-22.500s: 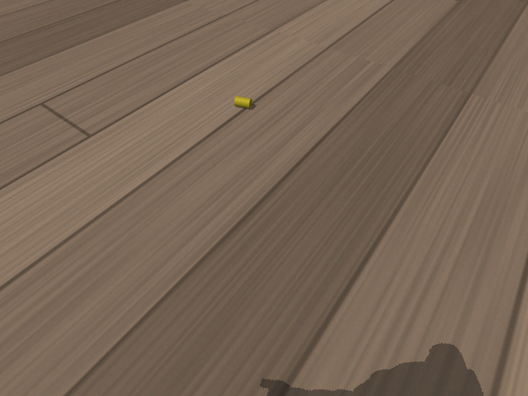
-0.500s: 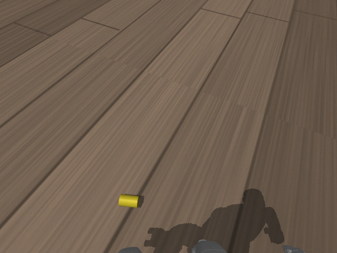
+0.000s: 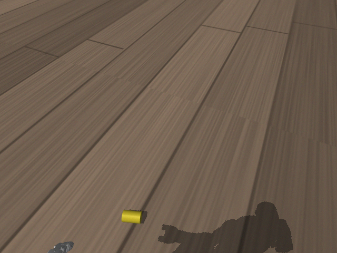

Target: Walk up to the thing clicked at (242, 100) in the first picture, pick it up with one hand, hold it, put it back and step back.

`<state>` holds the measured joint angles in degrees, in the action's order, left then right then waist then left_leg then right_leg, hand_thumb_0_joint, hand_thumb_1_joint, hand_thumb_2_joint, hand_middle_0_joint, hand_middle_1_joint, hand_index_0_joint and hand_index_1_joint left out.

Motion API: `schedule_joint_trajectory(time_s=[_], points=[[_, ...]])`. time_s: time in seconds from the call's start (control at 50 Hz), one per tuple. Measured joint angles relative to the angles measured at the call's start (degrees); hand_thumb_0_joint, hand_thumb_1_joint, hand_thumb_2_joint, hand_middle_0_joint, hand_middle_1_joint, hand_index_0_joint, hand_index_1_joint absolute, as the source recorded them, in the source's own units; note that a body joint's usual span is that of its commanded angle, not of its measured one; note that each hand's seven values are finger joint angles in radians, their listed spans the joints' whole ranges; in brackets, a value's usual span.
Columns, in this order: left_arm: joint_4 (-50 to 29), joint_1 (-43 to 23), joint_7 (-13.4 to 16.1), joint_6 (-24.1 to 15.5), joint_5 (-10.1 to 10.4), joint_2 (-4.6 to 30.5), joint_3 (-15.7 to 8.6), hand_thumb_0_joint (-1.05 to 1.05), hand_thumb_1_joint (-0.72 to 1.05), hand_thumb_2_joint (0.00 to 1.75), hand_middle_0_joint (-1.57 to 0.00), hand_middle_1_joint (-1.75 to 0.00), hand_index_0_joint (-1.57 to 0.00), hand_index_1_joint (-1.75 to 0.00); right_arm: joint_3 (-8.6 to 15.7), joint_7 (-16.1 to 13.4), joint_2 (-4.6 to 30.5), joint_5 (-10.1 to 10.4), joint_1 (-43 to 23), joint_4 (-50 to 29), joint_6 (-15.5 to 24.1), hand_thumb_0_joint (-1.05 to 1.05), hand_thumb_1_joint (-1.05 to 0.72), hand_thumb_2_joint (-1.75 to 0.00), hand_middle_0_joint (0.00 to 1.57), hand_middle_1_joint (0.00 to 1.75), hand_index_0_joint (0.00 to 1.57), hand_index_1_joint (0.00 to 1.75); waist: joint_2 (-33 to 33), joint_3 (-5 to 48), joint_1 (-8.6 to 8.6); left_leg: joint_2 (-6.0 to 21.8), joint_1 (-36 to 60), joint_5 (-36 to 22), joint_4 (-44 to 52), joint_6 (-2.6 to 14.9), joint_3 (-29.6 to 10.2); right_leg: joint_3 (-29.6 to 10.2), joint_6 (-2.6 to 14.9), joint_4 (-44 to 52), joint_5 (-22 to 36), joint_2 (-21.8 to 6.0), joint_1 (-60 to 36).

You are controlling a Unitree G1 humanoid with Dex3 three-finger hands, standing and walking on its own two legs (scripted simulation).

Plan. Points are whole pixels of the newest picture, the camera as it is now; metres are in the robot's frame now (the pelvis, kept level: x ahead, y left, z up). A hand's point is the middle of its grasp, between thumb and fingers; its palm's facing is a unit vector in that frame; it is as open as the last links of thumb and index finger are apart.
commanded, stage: walk up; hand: left
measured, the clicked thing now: (132, 216) +0.43 +0.22 -0.74
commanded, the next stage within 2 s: stand in 0.68 s
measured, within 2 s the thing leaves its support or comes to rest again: neither
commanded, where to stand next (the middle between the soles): +0.08 +0.00 m, yaw +0 degrees
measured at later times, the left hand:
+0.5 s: hand out of the picture +0.07 +0.26 -0.15, palm faces +0.01 -0.94 -0.33, open 7.4 cm
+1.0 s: hand out of the picture +0.10 +0.26 -0.15, palm faces +0.00 -0.94 -0.34, open 7.4 cm
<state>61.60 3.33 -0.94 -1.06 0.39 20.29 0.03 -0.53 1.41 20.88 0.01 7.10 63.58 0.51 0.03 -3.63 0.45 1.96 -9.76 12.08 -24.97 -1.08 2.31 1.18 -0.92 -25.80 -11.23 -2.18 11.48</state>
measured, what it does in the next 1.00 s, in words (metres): stands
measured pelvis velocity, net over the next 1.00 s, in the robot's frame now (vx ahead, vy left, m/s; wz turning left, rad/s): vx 0.02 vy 0.00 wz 0.01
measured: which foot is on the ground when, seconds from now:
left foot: down 0.00-1.00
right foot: down 0.00-1.00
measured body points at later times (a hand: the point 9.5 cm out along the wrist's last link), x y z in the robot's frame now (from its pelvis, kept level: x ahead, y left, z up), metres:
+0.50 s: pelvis +0.01 +0.00 +0.01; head +0.02 +0.00 +0.46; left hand +0.07 +0.31 -0.13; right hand +0.09 -0.30 -0.13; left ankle +0.02 +0.13 -0.74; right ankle +0.03 -0.13 -0.74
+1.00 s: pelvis +0.02 +0.00 +0.01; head +0.03 +0.00 +0.46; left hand +0.10 +0.30 -0.12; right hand +0.11 -0.30 -0.12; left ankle +0.02 +0.13 -0.74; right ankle +0.03 -0.13 -0.74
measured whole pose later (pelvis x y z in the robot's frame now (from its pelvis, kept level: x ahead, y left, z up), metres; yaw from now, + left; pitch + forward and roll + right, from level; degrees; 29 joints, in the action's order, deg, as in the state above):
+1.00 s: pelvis +0.02 +0.00 +0.01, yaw +1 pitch -2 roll +0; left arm 65.9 5.0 -0.7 -0.7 -0.5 20.2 -0.3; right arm 0.2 0.7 20.2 -0.7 4.7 66.1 0.5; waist -0.1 -2.4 0.2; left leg 1.8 -5.5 10.0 -17.4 -1.4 1.6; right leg 2.2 -1.1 -18.2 -9.4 -2.1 6.8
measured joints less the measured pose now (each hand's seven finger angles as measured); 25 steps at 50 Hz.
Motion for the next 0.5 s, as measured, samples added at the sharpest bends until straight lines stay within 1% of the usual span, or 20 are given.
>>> schedule_joint_trajectory(time_s=[0.22, 0.5], points=[[4.23, 0.46, -0.14, 0.33, -0.4, 0.08, -0.35, 0.01, 0.9, 0.9, -0.21, -0.3, -0.2, -0.3, 0.51, -0.14, 0.42, -0.37, -1.33, 2.59, -0.26, 0.0, -0.9, -0.9, 0.2, 0.3, 0.2, 0.29, 0.17, 0.68, -0.21, 0.22, 1.94, -2.16, 4.3, -0.06, -0.14, 0.31, -0.08, 5.5, 2.75, 0.37, -2.57], [6.33, 2.58, -0.11, 0.49, -0.56, -0.18, -0.74, 0.01, 0.9, 0.9, -0.21, -0.3, -0.2, -0.3, 0.68, -0.18, -0.66, -0.32, -1.67, 3.4, -0.33, 0.0, -0.9, -0.9, 0.2, 0.3, 0.2, 0.29, -0.35, 0.7, -0.96, -0.17, 2.57, -2.51, 5.93, 0.08, -0.53, 0.76, -0.36, 7.16, 2.95, 0.01, -3.43]])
